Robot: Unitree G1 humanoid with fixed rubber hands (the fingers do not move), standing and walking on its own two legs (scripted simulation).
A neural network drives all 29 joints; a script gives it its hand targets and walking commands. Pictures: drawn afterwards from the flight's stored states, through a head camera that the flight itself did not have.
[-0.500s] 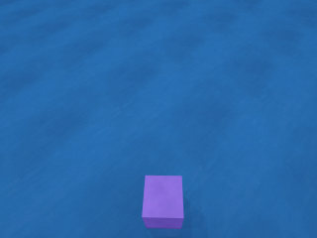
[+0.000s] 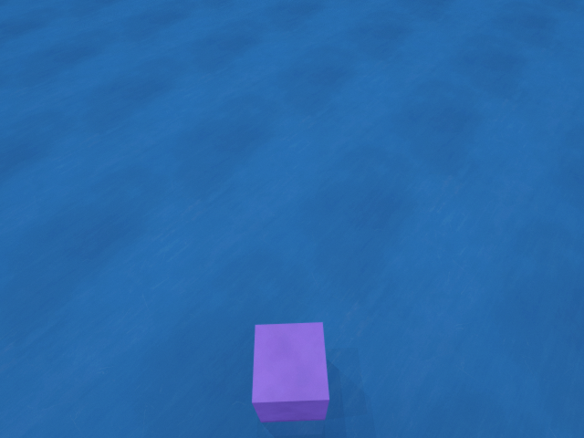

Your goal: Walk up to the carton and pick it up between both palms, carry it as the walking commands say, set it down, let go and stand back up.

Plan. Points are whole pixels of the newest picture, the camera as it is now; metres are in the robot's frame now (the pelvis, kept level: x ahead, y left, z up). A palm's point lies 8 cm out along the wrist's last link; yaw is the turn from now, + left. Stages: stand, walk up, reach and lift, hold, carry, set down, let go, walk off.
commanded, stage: walk up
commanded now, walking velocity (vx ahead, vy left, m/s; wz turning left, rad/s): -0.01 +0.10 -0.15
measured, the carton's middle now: (291, 373) +0.40 +0.05 -0.64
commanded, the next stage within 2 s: stand in 1.02 s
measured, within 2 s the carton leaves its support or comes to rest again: neither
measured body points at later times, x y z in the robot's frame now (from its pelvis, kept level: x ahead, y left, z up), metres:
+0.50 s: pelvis -0.01 +0.02 +0.01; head +0.02 +0.00 +0.46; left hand +0.01 +0.27 -0.13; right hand +0.05 -0.23 -0.14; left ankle -0.02 +0.16 -0.72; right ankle -0.02 -0.11 -0.73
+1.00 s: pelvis +0.01 +0.04 +0.02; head +0.01 +0.04 +0.47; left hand +0.02 +0.28 -0.14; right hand +0.01 -0.19 -0.14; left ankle -0.01 +0.16 -0.73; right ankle +0.00 -0.09 -0.73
